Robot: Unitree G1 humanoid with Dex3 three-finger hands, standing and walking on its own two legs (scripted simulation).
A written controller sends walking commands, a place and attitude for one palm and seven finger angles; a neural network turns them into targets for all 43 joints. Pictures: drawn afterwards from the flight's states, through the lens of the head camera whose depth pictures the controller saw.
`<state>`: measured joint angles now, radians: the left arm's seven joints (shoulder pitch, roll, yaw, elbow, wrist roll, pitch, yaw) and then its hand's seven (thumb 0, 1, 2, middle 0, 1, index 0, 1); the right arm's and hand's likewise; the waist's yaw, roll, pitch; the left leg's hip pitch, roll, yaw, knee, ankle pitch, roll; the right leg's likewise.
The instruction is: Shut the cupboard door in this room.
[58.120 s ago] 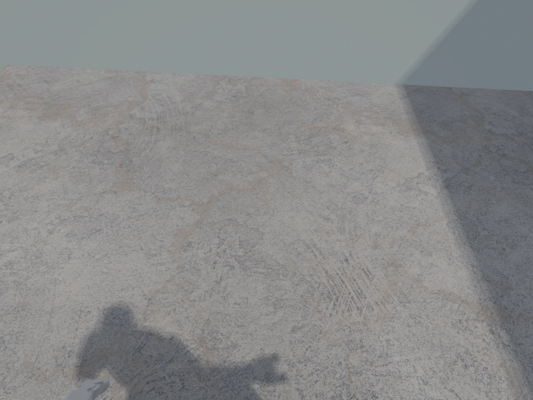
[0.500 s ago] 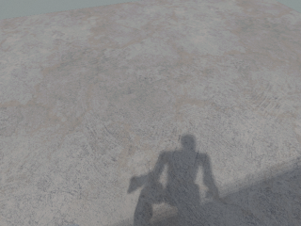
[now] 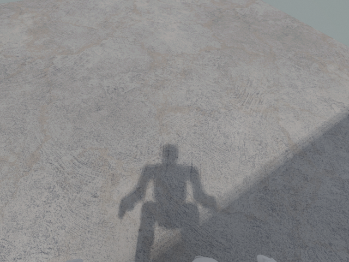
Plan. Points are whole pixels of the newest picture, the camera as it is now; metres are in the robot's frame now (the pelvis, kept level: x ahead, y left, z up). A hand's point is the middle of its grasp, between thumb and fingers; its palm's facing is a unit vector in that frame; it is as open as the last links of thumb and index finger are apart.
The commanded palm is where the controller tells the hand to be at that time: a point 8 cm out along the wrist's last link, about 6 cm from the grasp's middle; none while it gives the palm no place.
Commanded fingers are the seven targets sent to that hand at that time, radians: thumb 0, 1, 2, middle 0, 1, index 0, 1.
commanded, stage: turn to face it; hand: left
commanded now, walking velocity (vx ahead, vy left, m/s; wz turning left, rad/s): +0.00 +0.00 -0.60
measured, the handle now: out of the picture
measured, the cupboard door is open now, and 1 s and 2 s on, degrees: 54 54 54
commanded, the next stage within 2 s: none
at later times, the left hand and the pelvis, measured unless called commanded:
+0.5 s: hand (117, 257) +0.14 +0.14 -0.14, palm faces -0.29 -0.92 -0.27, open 7.4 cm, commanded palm none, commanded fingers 0.00 0.90 0.90 -0.20 -0.30 -0.20 -0.30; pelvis +0.00 -0.03 +0.01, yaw -17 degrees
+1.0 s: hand (134, 222) +0.23 +0.12 -0.15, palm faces -0.56 -0.80 -0.22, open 7.4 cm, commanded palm none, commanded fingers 0.00 0.90 0.90 -0.20 -0.30 -0.20 -0.30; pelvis +0.02 +0.00 +0.01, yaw -36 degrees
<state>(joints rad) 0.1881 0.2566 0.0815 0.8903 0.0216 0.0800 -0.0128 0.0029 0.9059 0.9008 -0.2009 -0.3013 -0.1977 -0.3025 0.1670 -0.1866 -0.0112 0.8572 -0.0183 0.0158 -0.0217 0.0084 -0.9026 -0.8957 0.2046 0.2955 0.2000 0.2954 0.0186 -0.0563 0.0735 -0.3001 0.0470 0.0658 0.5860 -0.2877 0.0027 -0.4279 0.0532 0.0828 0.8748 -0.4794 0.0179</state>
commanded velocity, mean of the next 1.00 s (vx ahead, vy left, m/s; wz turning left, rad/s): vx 0.00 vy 0.00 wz -0.60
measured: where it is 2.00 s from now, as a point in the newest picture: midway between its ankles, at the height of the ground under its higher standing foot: outside the picture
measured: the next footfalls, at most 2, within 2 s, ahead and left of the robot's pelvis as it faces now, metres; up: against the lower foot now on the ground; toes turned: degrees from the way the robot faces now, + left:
right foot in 0.30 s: +0.01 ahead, -0.14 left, +0.00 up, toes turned -15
left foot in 0.70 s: +0.11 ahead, +0.09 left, +0.00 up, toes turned -22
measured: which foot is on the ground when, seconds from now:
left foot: down 0.00-0.30, up 0.32-0.68, down 0.70-1.00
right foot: up 0.00-0.28, down 0.30-0.70, up 0.72-1.00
